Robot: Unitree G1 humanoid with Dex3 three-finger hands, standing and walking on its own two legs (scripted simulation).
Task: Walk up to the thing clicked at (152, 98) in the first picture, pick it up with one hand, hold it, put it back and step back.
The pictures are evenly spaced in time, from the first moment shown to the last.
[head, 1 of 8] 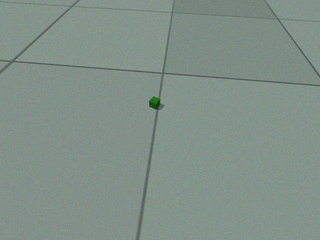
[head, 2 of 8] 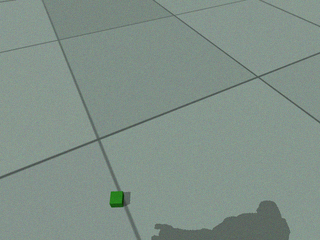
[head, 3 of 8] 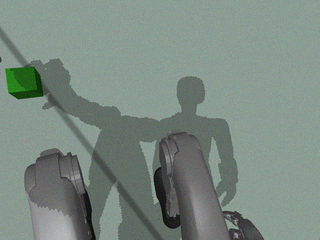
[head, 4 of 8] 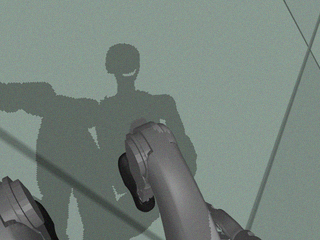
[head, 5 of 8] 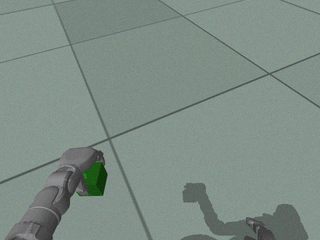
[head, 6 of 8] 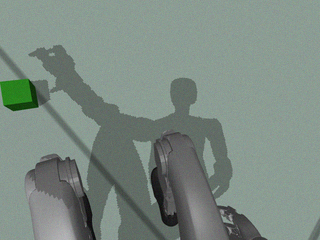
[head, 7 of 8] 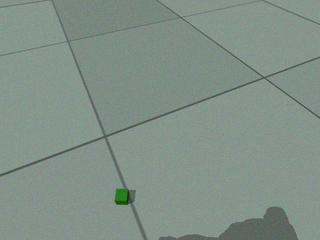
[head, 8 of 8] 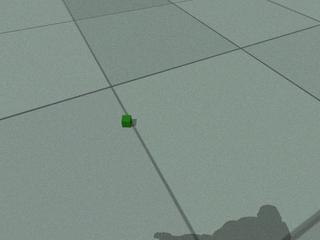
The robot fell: no
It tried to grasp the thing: yes
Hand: left
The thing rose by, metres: 0.66
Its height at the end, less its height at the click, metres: +0.00
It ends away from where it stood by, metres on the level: 0.01
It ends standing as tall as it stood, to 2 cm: yes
